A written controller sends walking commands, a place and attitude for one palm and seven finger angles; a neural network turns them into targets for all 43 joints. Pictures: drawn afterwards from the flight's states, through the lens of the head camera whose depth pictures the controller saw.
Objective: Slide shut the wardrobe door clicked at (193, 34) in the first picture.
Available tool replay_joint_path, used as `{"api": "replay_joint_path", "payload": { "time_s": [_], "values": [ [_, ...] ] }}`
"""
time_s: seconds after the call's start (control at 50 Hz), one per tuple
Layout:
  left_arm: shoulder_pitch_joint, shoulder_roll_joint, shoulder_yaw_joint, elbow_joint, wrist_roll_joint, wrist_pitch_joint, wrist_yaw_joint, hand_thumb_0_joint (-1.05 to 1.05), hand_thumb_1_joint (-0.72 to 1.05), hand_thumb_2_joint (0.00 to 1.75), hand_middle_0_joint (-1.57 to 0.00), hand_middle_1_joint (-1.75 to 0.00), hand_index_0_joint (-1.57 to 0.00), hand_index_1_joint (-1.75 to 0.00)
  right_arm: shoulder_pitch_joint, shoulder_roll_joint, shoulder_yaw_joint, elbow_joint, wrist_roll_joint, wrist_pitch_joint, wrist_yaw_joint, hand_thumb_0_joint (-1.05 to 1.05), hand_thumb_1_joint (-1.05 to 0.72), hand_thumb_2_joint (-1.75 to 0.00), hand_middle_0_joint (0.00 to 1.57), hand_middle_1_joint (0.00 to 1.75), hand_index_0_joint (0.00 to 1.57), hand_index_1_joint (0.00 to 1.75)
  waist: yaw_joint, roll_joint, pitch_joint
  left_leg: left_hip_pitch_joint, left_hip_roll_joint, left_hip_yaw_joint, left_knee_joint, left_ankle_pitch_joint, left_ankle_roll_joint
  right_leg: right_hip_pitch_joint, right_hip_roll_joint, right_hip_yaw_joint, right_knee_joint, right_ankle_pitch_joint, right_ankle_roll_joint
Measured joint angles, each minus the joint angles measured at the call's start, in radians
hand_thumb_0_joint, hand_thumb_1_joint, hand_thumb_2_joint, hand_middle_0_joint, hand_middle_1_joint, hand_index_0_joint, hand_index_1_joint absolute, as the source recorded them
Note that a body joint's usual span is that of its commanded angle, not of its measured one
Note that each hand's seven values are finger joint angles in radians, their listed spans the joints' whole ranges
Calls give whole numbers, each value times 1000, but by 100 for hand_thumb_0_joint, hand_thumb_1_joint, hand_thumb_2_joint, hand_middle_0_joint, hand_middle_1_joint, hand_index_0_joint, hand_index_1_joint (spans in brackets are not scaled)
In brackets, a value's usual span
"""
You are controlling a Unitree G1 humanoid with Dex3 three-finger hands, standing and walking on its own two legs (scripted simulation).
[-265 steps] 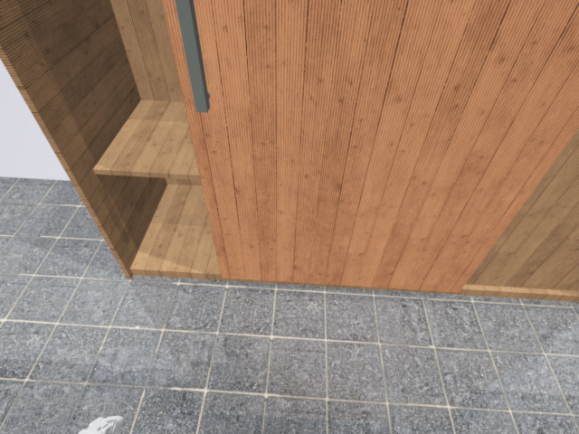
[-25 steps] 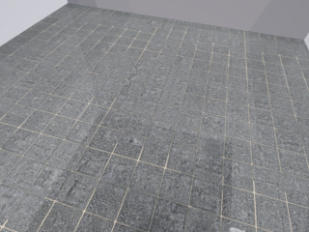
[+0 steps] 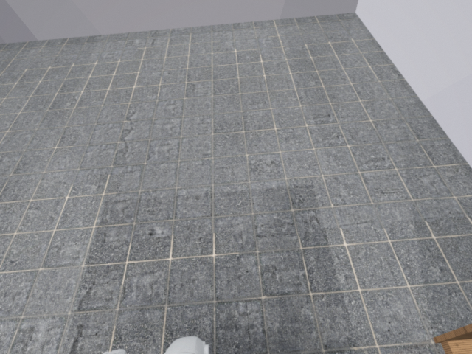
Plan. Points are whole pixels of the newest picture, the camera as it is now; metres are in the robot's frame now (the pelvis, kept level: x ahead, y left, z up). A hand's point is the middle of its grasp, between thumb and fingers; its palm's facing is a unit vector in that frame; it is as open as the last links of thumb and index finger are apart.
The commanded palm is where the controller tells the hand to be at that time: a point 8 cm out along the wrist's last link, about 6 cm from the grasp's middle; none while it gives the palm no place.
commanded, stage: turn to face it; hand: right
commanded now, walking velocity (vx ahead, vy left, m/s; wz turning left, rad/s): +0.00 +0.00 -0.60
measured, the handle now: out of the picture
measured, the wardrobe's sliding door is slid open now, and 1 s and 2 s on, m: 0.38 0.38 0.38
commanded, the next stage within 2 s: none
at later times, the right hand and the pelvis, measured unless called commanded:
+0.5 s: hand out of the picture +0.03 -0.16 -0.13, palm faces +0.31 +0.91 -0.27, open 7.4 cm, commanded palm none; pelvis -0.01 +0.06 +0.01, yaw -17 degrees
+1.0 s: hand out of the picture -0.11 -0.20 -0.17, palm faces +0.59 +0.77 -0.24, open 7.4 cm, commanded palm none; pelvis -0.03 +0.01 +0.01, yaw -35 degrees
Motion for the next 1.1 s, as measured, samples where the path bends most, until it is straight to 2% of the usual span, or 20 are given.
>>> {"api": "replay_joint_path", "payload": {
  "time_s": [0.06, 0.16, 0.3, 0.38, 0.42, 0.46, 0.5, 0.56, 0.64, 0.7, 0.78, 0.82, 0.84, 0.86, 0.88, 0.92, 0.96, 1.0, 1.1],
  "values": [
    [5, 6, -6, 0, -3, 0, 7, 0, 91, 90, -20, -30, -20, -30, 5, -5, -3, -7, 1, -9, 10, 1, -92, -90, 19, 29, 20, 30, -7, -10, 2, -41, -15, -42, 44, 91, -11, 32, 24, 23, -101, 60, -8],
    [16, 2, -10, 5, -7, 5, 4, 0, 90, 90, -20, -30, -20, -30, 16, -9, -1, -18, 4, -12, 10, 1, -92, -90, 19, 29, 20, 30, -9, -19, -14, -33, -24, -79, -18, 134, -25, 62, 57, 65, -191, 118, -13],
    [20, -5, -6, 10, -2, 19, -6, 0, 90, 90, -20, -30, -21, -30, -7, 9, 10, -36, 10, -6, 6, 1, -91, -90, 19, 30, 20, 30, 12, -42, -26, 48, -53, -89, -227, 62, -19, 39, 85, 145, -189, 140, 4],
    [17, 7, 4, 12, 0, 34, -9, 1, 90, 90, -20, -30, -21, -30, -19, 36, 26, -63, 16, -22, 5, 1, -91, -90, 20, 30, 20, 30, 19, -72, -25, 133, -86, -80, -424, 66, -1, 4, 95, 196, -153, 142, 29],
    [23, 14, 13, 8, -5, 43, -12, 1, 90, 90, -20, -30, -21, -30, -8, 43, 35, -83, 15, -40, 6, 1, -91, -90, 20, 30, 20, 30, 13, -73, -37, 208, -85, -71, -600, 115, 23, -31, 111, 211, -102, 120, 47],
    [17, 29, 27, 16, -5, 54, -11, 1, 90, 90, -20, -30, -20, -30, -2, 64, 47, -85, 8, -48, 2, 1, -91, -90, 20, 30, 20, 30, 4, -96, -32, 205, -88, -47, -585, 127, 57, -96, 111, 209, 70, -44, 73],
    [22, 43, 36, 20, 1, 64, -16, 1, 90, 90, -20, -30, -20, -30, 13, 80, 58, -82, 6, -46, 1, 1, -91, -90, 20, 30, 20, 30, 9, -105, -35, 229, -73, -12, -596, 139, 71, -156, 107, 181, 273, -99, 89],
    [24, 53, 39, 23, 2, 68, -25, 1, 91, 90, -20, -30, -20, -30, 37, 87, 63, -73, 7, -49, -1, 1, -91, -90, 20, 30, 20, 30, 11, -91, -36, 268, -50, 23, -634, 155, 73, -193, 69, 135, 466, -66, 114],
    [21, 59, 38, 28, 0, 73, -30, 1, 91, 90, -20, -30, -20, -30, 52, 88, 69, -64, 4, -58, 0, 1, -91, -90, 20, 30, 20, 30, 13, -70, -24, 296, -23, 76, -652, 155, 70, -172, 16, 117, 494, -42, 139],
    [8, 61, 33, 34, -2, 81, -29, 1, 91, 90, -20, -30, -20, -30, 59, 84, 68, -61, -1, -60, 1, 1, -91, -90, 20, 30, 20, 30, 4, -56, -11, 300, -2, 115, -643, 144, 62, -129, -12, 102, 409, -68, 147],
    [-24, 57, 21, 28, -7, 77, -29, 1, 91, 90, -20, -30, -20, -30, 65, 61, 61, -55, -7, -55, 5, 1, -91, -90, 20, 30, 20, 30, -18, -30, 12, 286, 35, 159, -599, 119, 40, -42, -23, 57, 208, -108, 138],
    [-36, 53, 13, 14, -9, 66, -29, 1, 91, 90, -20, -30, -20, -30, 69, 42, 54, -50, -6, -50, 7, 1, -91, -90, 20, 30, 20, 30, -27, -17, 19, 272, 58, 181, -558, 95, 21, 12, -17, 32, 87, -83, 126],
    [-40, 53, 10, 4, -10, 57, -31, 1, 91, 90, -20, -30, -20, -30, 74, 33, 50, -49, -3, -47, 9, 1, -91, -90, 20, 30, 20, 30, -29, -12, 18, 260, 71, 190, -524, 77, 10, 49, -11, 23, 2, -29, 119],
    [-49, 46, 8, -1, -8, 45, -30, 1, 91, 90, -20, -30, -20, -30, 74, 17, 42, -44, 2, -41, 10, 1, -91, -90, 20, 30, 20, 30, -30, 10, 24, 233, 97, 177, -465, 61, 5, 54, 9, 16, -18, -12, 91],
    [-59, 39, 4, -7, -10, 34, -30, 1, 91, 90, -20, -30, -20, -30, 71, 4, 35, -38, 6, -31, 9, 1, -91, -90, 20, 30, 20, 30, -34, 24, 30, 193, 97, 131, -378, -6, -3, 46, 22, 16, -2, -23, 61],
    [-68, 28, -7, -19, -12, 17, -26, 1, 91, 90, -20, -30, -20, -30, 65, -15, 27, -28, 6, -8, 4, 1, -91, -90, 20, 30, 20, 30, -36, 22, 33, 112, 57, 51, -193, -95, -6, 46, 21, 26, 5, -43, 21],
    [-62, 19, -13, -29, -9, 8, -15, 1, 91, 90, -20, -30, -20, -30, 52, -24, 20, -19, 7, 2, 3, 1, -91, -90, 20, 30, 20, 30, -26, 6, 26, 50, 23, 11, -65, -79, -11, 61, 20, 49, -30, -30, 11],
    [-50, 12, -19, -31, -8, 4, -6, 0, 91, 90, -20, -30, -20, -30, 31, -30, 15, -23, 7, -1, 7, 1, -91, -90, 20, 30, 20, 30, -18, -5, 23, 9, 6, -18, -3, -20, -16, 82, 28, 75, -80, 1, 10],
    [-15, -2, -29, -14, -8, 9, -4, 0, 90, 90, -20, -30, -20, -30, -19, -32, 15, -62, 7, -17, 12, 1, -91, -90, 20, 30, 20, 30, -15, -12, 8, -34, -11, -73, -11, 92, -30, 120, 60, 127, -174, 61, 1]
  ]
}}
